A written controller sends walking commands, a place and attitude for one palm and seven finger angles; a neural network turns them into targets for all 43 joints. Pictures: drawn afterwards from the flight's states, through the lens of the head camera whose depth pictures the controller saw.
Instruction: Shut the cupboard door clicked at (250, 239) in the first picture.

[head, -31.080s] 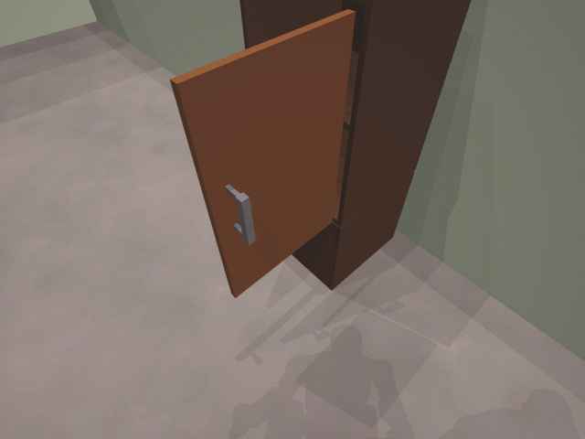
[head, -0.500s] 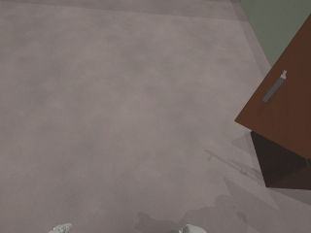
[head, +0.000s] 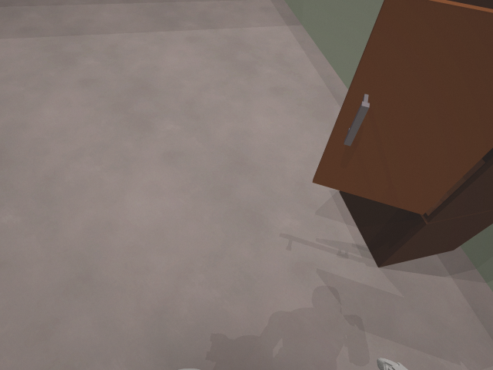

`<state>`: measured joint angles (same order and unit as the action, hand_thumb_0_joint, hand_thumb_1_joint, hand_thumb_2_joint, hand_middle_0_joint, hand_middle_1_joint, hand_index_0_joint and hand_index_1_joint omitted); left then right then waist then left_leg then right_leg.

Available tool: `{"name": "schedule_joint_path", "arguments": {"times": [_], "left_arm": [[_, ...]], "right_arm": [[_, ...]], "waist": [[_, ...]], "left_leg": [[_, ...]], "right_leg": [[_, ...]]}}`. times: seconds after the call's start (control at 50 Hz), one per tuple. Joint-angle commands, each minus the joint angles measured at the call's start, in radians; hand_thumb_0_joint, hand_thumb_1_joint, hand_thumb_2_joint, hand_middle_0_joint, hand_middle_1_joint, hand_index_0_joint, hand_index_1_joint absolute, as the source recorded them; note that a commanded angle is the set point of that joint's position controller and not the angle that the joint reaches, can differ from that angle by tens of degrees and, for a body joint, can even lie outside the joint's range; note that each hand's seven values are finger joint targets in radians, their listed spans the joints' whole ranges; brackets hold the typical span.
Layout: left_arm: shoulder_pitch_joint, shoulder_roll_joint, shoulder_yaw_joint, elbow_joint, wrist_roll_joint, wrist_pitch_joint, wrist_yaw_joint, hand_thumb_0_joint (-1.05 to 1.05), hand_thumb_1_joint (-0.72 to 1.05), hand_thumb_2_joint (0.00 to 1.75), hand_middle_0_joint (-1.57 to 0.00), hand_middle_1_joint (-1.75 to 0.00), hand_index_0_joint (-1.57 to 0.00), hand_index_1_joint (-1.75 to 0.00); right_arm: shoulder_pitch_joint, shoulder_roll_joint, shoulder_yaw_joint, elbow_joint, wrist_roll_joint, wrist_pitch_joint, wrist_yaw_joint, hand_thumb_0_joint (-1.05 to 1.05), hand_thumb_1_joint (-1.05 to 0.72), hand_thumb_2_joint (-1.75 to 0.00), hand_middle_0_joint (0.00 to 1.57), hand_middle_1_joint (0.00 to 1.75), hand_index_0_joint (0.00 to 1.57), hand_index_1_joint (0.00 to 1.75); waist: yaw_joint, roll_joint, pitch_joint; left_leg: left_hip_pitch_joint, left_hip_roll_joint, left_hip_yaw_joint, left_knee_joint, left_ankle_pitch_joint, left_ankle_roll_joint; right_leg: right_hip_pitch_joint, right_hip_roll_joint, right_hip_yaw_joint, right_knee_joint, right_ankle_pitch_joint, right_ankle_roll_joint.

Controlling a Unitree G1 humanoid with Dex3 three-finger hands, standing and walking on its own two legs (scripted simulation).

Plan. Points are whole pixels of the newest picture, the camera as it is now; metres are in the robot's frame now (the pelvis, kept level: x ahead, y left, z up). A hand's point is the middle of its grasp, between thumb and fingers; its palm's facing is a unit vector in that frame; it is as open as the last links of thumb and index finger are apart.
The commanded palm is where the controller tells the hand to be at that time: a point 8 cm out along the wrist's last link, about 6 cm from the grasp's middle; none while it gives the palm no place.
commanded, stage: turn to face it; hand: left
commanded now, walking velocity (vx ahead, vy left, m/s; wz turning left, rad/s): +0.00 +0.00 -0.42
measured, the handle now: (356, 120) +0.70 -0.23 -0.02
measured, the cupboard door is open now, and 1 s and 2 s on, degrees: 58 58 58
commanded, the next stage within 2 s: take the last steps up to it in 0.28 s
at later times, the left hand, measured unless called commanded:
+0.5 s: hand (161, 362) +0.15 +0.16 -0.14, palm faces -0.18 -0.95 -0.25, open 7.4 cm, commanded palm none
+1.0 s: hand (206, 294) +0.27 +0.10 -0.16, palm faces -0.34 -0.93 -0.16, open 7.4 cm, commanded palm none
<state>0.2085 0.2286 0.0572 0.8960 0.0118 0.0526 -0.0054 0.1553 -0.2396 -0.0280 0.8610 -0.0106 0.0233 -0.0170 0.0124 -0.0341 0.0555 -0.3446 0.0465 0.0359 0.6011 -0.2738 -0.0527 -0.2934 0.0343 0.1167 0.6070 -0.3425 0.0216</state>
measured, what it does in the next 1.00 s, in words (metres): walks ahead, turning right: right foot, then left foot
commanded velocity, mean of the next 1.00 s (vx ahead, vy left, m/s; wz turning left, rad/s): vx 0.18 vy -0.10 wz -0.25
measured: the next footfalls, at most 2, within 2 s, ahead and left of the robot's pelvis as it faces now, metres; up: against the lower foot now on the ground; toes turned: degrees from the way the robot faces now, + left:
right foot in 0.38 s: +0.01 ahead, -0.14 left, +0.00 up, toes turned -13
left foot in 0.70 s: +0.14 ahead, +0.08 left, +0.00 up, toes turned -7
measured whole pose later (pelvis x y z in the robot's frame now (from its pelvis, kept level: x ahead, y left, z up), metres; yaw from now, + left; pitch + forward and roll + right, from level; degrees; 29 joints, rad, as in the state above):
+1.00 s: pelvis +0.13 -0.06 +0.02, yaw -20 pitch +1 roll -2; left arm 0.17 0.24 0.08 0.98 0.03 0.05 -0.05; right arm 0.42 -0.16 -0.01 1.04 -0.04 -0.04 -0.03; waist -0.03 -0.03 0.06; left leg -0.04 0.15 0.20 0.37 -0.32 -0.06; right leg -0.59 -0.08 -0.03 0.96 -0.20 0.01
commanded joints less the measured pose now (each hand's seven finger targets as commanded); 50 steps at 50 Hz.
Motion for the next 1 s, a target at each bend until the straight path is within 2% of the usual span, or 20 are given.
{"name": "schedule_joint_path", "arguments": {"times": [0.0,0.04,0.1,0.24,0.32,0.34,0.36,0.38,0.4,0.42,0.5,0.58,0.64,0.66,0.68,0.7,0.72,0.76,0.84,0.98], "left_arm": [[-0.026,0.128,0.032,-0.115,0.003,-0.010,0.002,0.00,0.90,0.90,-0.20,-0.30,-0.20,-0.30],[-0.025,0.129,0.052,-0.082,0.013,-0.001,-0.010,0.00,0.90,0.90,-0.20,-0.30,-0.20,-0.30],[-0.016,0.099,0.040,-0.069,0.008,0.003,-0.023,0.00,0.90,0.90,-0.20,-0.30,-0.20,-0.30],[-0.067,0.051,0.019,-0.075,0.007,-0.002,-0.021,0.00,0.90,0.90,-0.20,-0.30,-0.20,-0.30],[0.045,0.087,0.026,-0.031,0.008,-0.021,-0.013,0.00,0.90,0.90,-0.20,-0.30,-0.20,-0.30],[0.096,0.161,0.038,-0.016,0.017,-0.033,-0.003,0.00,0.90,0.90,-0.20,-0.30,-0.20,-0.30],[0.120,0.242,0.052,0.001,0.021,-0.040,0.009,0.00,0.90,0.90,-0.20,-0.30,-0.20,-0.30],[0.132,0.246,0.044,0.004,0.010,-0.038,0.013,0.00,0.90,0.90,-0.20,-0.30,-0.20,-0.30],[0.093,0.226,0.046,-0.006,0.012,-0.029,0.014,0.00,0.90,0.90,-0.20,-0.30,-0.20,-0.30],[0.050,0.202,0.050,-0.010,0.017,-0.032,0.018,0.00,0.90,0.90,-0.20,-0.30,-0.20,-0.30],[-0.003,0.144,0.032,-0.009,0.014,-0.055,0.014,0.00,0.90,0.90,-0.20,-0.30,-0.20,-0.30],[0.020,0.164,0.040,0.008,0.020,-0.059,0.002,0.00,0.90,0.90,-0.20,-0.30,-0.20,-0.30],[-0.025,0.139,0.039,0.015,0.009,-0.053,-0.008,0.00,0.90,0.90,-0.20,-0.30,-0.20,-0.30],[-0.001,0.072,0.024,0.007,0.000,-0.050,-0.016,0.00,0.90,0.90,-0.20,-0.30,-0.20,-0.30],[-0.002,0.020,0.009,-0.024,0.000,-0.048,-0.025,0.00,0.90,0.90,-0.20,-0.30,-0.20,-0.30],[-0.099,0.083,0.015,-0.056,0.018,-0.046,-0.029,0.00,0.90,0.90,-0.20,-0.30,-0.20,-0.30],[-0.067,0.089,0.030,-0.047,0.027,-0.045,-0.037,0.00,0.90,0.90,-0.20,-0.30,-0.20,-0.30],[-0.069,0.084,0.039,-0.014,0.035,-0.037,-0.049,0.00,0.90,0.90,-0.20,-0.30,-0.20,-0.30],[-0.023,0.033,0.024,0.014,0.021,-0.028,-0.054,0.00,0.90,0.90,-0.20,-0.30,-0.20,-0.30],[-0.153,0.011,0.001,-0.014,0.014,-0.029,-0.056,0.00,0.90,0.90,-0.20,-0.30,-0.20,-0.30]], "right_arm": [[0.158,-0.255,-0.054,-0.046,-0.018,-0.021,-0.019,0.00,-0.90,-0.90,0.20,0.30,0.20,0.30],[0.067,-0.188,-0.037,-0.062,-0.025,-0.027,-0.027,0.00,-0.90,-0.90,0.20,0.30,0.20,0.30],[0.053,-0.156,-0.029,-0.058,-0.023,-0.028,-0.032,0.00,-0.90,-0.90,0.20,0.30,0.20,0.30],[0.136,-0.174,-0.052,0.012,-0.023,-0.018,-0.020,0.00,-0.90,-0.90,0.20,0.30,0.20,0.30],[0.103,-0.173,-0.059,0.024,-0.009,-0.012,-0.011,0.00,-0.90,-0.90,0.20,0.30,0.20,0.30],[0.099,-0.126,-0.054,0.016,0.003,-0.011,-0.007,0.00,-0.90,-0.90,0.20,0.30,0.20,0.30],[0.045,-0.056,-0.034,-0.023,0.003,-0.008,-0.004,0.00,-0.90,-0.90,0.20,0.30,0.20,0.30],[0.037,-0.079,-0.031,-0.020,0.003,0.010,-0.012,0.00,-0.90,-0.90,0.20,0.30,0.20,0.30],[0.026,-0.068,-0.035,-0.023,-0.003,0.013,-0.007,0.00,-0.90,-0.90,0.20,0.30,0.20,0.30],[0.045,-0.071,-0.037,-0.002,-0.010,0.011,-0.008,0.00,-0.90,-0.90,0.20,0.30,0.20,0.30],[0.053,-0.080,-0.041,0.023,-0.018,-0.007,0.017,0.00,-0.90,-0.90,0.20,0.30,0.20,0.30],[0.053,-0.051,-0.038,0.013,-0.019,-0.022,0.016,0.00,-0.90,-0.90,0.20,0.30,0.20,0.30],[0.240,-0.065,-0.038,0.072,-0.019,-0.050,-0.001,0.00,-0.90,-0.90,0.20,0.30,0.20,0.30],[0.314,-0.138,-0.051,0.102,-0.026,-0.063,-0.012,0.00,-0.90,-0.90,0.20,0.30,0.20,0.30],[0.407,-0.247,-0.075,0.116,-0.041,-0.069,-0.022,0.00,-0.90,-0.90,0.20,0.30,0.20,0.30],[0.416,-0.256,-0.071,0.110,-0.032,-0.063,-0.027,0.00,-0.90,-0.90,0.20,0.30,0.20,0.30],[0.339,-0.229,-0.060,0.083,-0.034,-0.061,-0.024,0.00,-0.90,-0.90,0.20,0.30,0.20,0.30],[0.248,-0.153,-0.037,0.072,-0.033,-0.071,-0.029,0.00,-0.90,-0.90,0.20,0.30,0.20,0.30],[0.280,-0.121,-0.027,0.101,-0.028,-0.089,-0.033,0.00,-0.90,-0.90,0.20,0.30,0.20,0.30],[0.319,-0.123,-0.042,0.152,-0.031,-0.075,-0.021,0.00,-0.90,-0.90,0.20,0.30,0.20,0.30]], "waist": [[-0.062,0.252,-0.126],[-0.020,0.254,-0.046],[-0.011,0.220,-0.065],[-0.051,0.243,-0.107],[0.011,0.164,-0.131],[0.030,-0.019,-0.161],[0.052,-0.255,-0.103],[0.061,-0.200,-0.107],[0.044,-0.138,-0.036],[0.024,-0.251,-0.028],[-0.015,-0.149,-0.016],[-0.010,-0.111,-0.003],[-0.100,-0.037,-0.043],[-0.120,0.174,-0.078],[-0.149,0.421,-0.084],[-0.162,0.252,-0.024],[-0.107,0.193,0.011],[-0.067,0.211,0.100],[-0.043,0.179,0.037],[-0.070,0.235,0.061]], "left_leg": [[0.212,0.431,-0.362,-0.279,0.351,0.218],[0.133,0.345,-0.250,-0.299,0.366,0.202],[0.221,0.274,-0.083,-0.238,0.523,0.188],[0.272,0.284,-0.024,-0.194,0.532,0.193],[0.148,0.229,0.035,-0.055,0.370,0.107],[0.023,0.148,0.109,0.090,0.146,0.044],[-0.187,0.009,0.133,0.287,-0.340,0.000],[-0.175,0.028,0.015,0.424,-0.375,0.009],[-0.228,0.028,0.008,0.485,-0.330,0.013],[-0.299,0.041,-0.005,0.527,-0.289,0.009],[-0.191,0.051,0.030,0.430,-0.146,-0.002],[-0.078,0.023,0.067,0.159,-0.160,0.002],[0.245,-0.001,0.098,-0.134,0.019,0.003],[0.400,0.139,-0.105,-0.266,-0.109,0.034],[0.470,0.433,-0.503,-0.384,-0.261,0.131],[0.359,0.501,-0.565,-0.432,-0.310,0.199],[0.270,0.472,-0.477,-0.458,-0.354,0.195],[0.164,0.382,-0.319,-0.456,-0.177,0.135],[0.281,0.305,-0.036,-0.371,0.296,0.131],[0.279,0.291,0.098,-0.339,0.371,0.131]], "right_leg": [[-0.212,-0.028,-0.040,0.487,-0.288,-0.001],[-0.249,-0.047,-0.055,0.604,-0.192,0.018],[-0.248,-0.061,-0.105,0.530,-0.134,0.031],[-0.107,-0.038,-0.187,0.191,-0.116,0.013],[0.160,-0.042,-0.180,-0.180,0.196,-0.018],[0.286,-0.196,-0.001,-0.257,0.385,-0.063],[0.303,-0.396,0.240,-0.279,0.645,-0.177],[0.216,-0.429,0.240,-0.308,0.507,-0.258],[0.187,-0.386,0.193,-0.342,0.322,-0.261],[0.216,-0.340,0.211,-0.361,0.189,-0.251],[0.113,-0.250,0.053,-0.368,0.056,-0.213],[0.070,-0.245,0.102,-0.366,-0.032,-0.235],[-0.078,-0.167,0.041,-0.205,-0.078,-0.174],[-0.214,-0.076,-0.024,0.009,-0.082,-0.114],[-0.420,0.019,-0.151,0.319,-0.237,-0.051],[-0.431,-0.051,-0.057,0.451,-0.210,-0.062],[-0.421,-0.084,-0.049,0.519,-0.149,-0.058],[-0.417,-0.107,-0.058,0.593,-0.005,-0.036],[-0.407,-0.100,-0.101,0.542,0.093,-0.008],[-0.309,-0.109,-0.195,0.177,0.168,-0.015]]}}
